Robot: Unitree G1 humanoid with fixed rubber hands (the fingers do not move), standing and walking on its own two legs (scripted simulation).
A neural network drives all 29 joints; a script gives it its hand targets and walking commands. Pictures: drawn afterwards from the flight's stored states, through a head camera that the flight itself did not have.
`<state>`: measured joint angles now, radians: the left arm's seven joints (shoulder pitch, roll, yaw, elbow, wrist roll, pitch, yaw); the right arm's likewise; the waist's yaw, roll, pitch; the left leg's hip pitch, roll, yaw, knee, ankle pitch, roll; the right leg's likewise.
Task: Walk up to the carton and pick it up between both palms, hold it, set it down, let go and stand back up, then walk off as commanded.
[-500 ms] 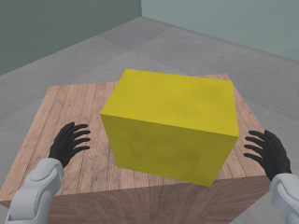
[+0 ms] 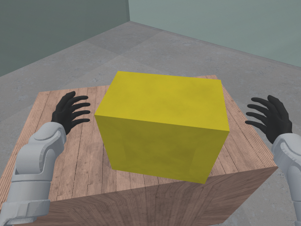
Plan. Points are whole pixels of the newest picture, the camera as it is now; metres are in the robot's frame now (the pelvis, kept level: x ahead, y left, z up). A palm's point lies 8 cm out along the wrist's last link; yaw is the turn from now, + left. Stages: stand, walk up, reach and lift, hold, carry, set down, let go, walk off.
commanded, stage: reach and lift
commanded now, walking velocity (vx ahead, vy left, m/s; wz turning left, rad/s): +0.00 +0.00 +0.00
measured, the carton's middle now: (161, 128) +0.38 -0.06 +0.05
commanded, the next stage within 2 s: none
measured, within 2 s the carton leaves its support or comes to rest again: neither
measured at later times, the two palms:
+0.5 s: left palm (63, 94) +0.41 +0.19 +0.19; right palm (267, 99) +0.32 -0.31 +0.18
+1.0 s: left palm (71, 113) +0.41 +0.19 +0.12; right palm (251, 116) +0.33 -0.30 +0.12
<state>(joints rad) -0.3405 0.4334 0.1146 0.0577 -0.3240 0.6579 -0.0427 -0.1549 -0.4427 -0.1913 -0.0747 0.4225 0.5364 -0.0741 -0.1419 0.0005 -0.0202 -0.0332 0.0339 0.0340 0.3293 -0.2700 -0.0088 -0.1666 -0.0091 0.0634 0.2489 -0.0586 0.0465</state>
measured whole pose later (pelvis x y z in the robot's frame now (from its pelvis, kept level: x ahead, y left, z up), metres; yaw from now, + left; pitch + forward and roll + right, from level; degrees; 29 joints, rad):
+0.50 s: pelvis -0.02 -0.01 +0.00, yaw +3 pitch +0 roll +0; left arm -0.80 0.55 -0.02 0.57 -0.38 0.59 -0.05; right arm -0.61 -0.42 -0.16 0.39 0.39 0.51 -0.08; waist -0.19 -0.02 -0.03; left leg -0.11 0.02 -0.02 0.35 -0.24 -0.02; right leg -0.22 -0.03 0.02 0.27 -0.05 0.04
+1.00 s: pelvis -0.02 -0.01 +0.00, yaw +4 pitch +1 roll -1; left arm -0.76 0.46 -0.04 0.75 -0.30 0.40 -0.07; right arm -0.56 -0.37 -0.12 0.56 0.34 0.33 -0.06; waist -0.18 -0.02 -0.01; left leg -0.15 0.02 -0.04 0.37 -0.25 -0.02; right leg -0.25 -0.03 0.01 0.27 -0.05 0.04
